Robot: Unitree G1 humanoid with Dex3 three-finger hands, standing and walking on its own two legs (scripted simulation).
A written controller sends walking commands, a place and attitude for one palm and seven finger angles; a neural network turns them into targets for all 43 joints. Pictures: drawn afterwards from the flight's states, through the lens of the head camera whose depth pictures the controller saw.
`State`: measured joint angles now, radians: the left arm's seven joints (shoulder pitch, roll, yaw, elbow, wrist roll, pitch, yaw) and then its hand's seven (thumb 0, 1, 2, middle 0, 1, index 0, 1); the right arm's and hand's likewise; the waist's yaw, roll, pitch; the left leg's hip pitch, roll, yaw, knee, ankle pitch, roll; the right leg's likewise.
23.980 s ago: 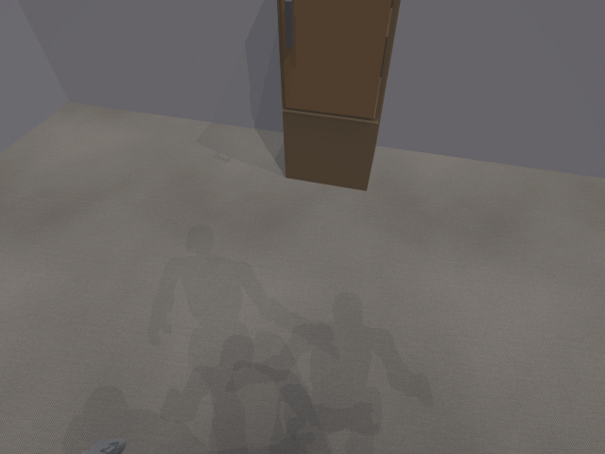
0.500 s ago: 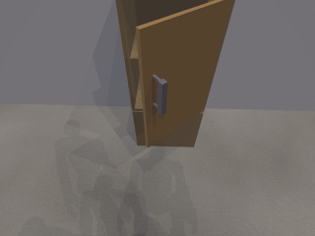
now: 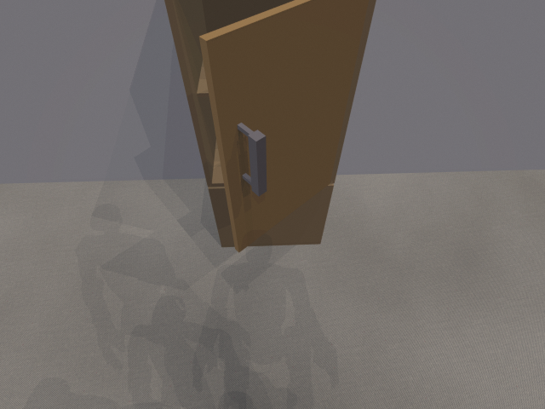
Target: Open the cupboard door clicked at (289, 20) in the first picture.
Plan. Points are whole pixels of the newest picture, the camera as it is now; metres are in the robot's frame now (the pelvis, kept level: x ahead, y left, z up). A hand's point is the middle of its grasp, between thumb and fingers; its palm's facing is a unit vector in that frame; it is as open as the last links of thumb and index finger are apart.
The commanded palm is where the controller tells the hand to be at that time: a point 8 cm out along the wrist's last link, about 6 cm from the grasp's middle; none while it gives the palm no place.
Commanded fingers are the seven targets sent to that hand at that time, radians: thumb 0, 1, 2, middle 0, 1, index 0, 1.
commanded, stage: walk to a spot facing it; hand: left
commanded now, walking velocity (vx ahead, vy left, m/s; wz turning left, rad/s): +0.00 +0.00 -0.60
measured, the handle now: (251, 160) +0.55 +0.08 +0.01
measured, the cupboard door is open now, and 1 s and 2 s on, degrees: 40 40 40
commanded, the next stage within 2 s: none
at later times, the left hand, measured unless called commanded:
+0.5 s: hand out of the picture +0.08 +0.14 -0.15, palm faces -0.18 -0.94 -0.30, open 7.4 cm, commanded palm none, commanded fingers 0.00 0.90 0.90 -0.20 -0.30 -0.20 -0.30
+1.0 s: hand (182, 371) +0.20 +0.18 -0.17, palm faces -0.46 -0.86 -0.23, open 7.4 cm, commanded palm none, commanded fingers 0.00 0.90 0.90 -0.20 -0.30 -0.20 -0.30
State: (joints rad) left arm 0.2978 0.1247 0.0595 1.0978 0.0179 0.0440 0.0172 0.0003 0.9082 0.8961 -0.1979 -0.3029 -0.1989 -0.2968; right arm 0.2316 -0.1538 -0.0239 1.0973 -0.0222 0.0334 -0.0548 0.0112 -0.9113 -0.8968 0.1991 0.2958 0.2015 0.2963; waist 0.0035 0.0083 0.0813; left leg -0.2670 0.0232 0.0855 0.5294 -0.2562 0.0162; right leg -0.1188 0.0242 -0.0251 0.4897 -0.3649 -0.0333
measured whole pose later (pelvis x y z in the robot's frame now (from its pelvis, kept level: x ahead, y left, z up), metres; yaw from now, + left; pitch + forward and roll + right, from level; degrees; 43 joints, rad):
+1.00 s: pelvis +0.04 +0.01 +0.00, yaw -33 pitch +1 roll -2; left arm 0.22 0.28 0.11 0.92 0.03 0.06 -0.02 0.01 0.91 0.90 -0.20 -0.30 -0.20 -0.30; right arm 0.15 -0.18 0.00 0.84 -0.03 0.01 -0.04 0.01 -0.90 -0.90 0.20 0.30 0.20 0.30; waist 0.05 -0.04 0.11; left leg -0.28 0.04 0.05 0.55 -0.29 0.03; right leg -0.48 0.05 0.05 1.14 -0.49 0.05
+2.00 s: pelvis +0.09 -0.05 +0.01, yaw -71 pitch +1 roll -2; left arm 0.19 0.22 0.10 0.96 0.04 0.05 -0.06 0.01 0.91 0.90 -0.19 -0.30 -0.19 -0.30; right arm 0.43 -0.15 -0.01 0.98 -0.03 -0.05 -0.03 0.01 -0.90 -0.90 0.20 0.30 0.20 0.30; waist -0.01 -0.03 0.07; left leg -0.04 0.08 0.26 0.37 -0.33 0.01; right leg -0.66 -0.08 -0.04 1.11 -0.18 0.02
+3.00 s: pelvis +0.13 -0.53 +0.00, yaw -91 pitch +0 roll +1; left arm 0.26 0.15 0.07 1.06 0.04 -0.01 -0.01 0.01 0.92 0.90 -0.20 -0.30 -0.20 -0.30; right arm 0.29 -0.17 -0.04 1.05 -0.02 -0.07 -0.03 0.00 -0.94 -0.90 0.20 0.30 0.20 0.30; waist 0.03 -0.03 0.07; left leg -0.15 0.00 0.20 0.43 -0.29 0.06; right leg -0.60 -0.09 0.01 1.20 -0.24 -0.02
